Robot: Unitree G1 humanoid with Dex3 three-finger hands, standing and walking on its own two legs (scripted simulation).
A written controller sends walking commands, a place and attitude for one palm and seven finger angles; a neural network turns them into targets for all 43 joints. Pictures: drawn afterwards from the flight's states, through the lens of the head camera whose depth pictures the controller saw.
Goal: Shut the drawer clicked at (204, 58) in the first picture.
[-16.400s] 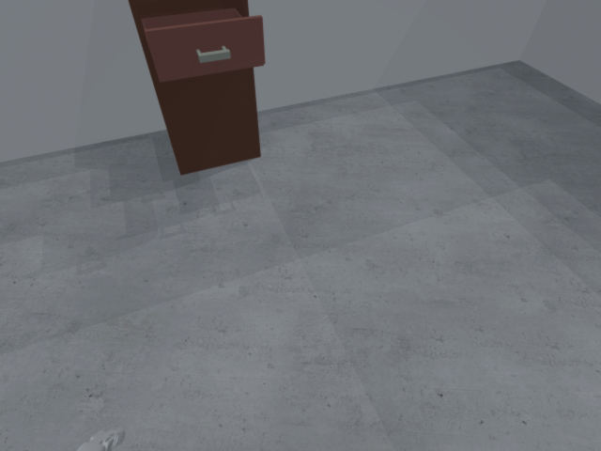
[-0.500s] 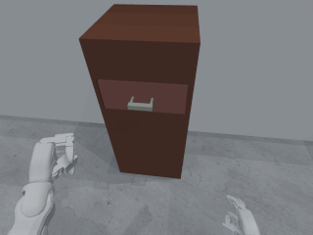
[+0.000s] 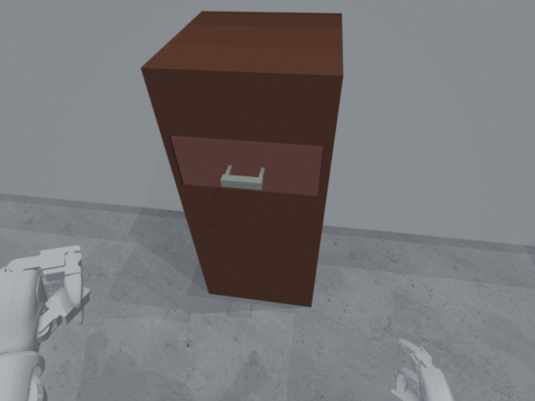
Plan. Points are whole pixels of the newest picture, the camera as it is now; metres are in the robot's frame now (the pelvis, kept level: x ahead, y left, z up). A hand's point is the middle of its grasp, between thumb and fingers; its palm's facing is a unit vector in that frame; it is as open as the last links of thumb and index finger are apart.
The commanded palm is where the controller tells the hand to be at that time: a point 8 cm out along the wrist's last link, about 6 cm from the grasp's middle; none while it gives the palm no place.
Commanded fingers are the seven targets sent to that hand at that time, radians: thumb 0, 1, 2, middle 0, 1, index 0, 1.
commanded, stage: step back with the hand held close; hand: left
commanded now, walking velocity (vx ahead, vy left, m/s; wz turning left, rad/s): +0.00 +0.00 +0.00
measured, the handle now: (243, 176) +0.65 +0.15 -0.06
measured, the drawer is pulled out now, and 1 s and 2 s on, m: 0.00 0.00 0.00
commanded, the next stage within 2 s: stop stepping back and stand still in 1.82 s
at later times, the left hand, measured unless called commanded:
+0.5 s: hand (61, 296) +0.17 +0.26 +0.16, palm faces +0.30 -0.81 -0.51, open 3.3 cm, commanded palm +0.11 +0.30 +0.17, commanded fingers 0.00 0.90 0.90 -1.40 -1.60 -1.40 -1.60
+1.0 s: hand (39, 337) +0.13 +0.25 +0.16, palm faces +0.34 -0.81 -0.49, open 3.3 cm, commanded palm +0.06 +0.30 +0.17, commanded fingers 0.00 0.90 0.90 -1.40 -1.60 -1.40 -1.60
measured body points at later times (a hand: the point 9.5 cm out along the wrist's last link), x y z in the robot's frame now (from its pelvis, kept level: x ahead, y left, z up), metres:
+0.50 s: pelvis -0.02 +0.02 +0.00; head +0.00 +0.02 +0.45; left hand +0.15 +0.30 +0.18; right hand +0.15 -0.23 -0.08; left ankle -0.02 +0.08 -0.74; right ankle +0.01 -0.09 -0.74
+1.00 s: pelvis -0.08 +0.02 -0.02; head -0.05 +0.04 +0.43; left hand +0.10 +0.29 +0.18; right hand +0.07 -0.23 -0.09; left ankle -0.02 +0.08 -0.74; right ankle +0.01 -0.09 -0.74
